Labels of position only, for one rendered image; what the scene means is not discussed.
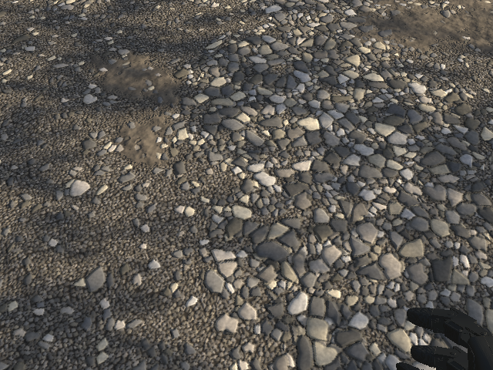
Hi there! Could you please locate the robot right hand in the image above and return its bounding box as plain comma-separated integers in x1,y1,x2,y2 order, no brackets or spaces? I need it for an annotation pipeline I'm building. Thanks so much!
396,308,493,370

